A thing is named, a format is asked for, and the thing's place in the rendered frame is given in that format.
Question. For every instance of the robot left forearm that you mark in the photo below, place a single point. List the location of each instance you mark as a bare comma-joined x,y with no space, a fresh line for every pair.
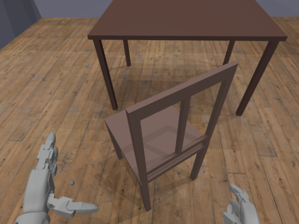
33,217

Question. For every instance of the left robot hand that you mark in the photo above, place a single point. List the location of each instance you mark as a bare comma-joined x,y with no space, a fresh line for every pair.
37,195

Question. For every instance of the right robot hand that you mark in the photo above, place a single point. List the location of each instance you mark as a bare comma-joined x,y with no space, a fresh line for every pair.
246,212

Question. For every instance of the table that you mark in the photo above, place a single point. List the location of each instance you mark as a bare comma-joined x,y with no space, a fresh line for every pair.
187,20

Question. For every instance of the chair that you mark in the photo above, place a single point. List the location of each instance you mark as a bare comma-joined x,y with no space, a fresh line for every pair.
154,136

